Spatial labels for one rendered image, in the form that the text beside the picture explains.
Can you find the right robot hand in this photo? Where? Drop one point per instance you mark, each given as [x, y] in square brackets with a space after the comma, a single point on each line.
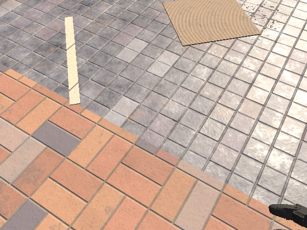
[297, 213]

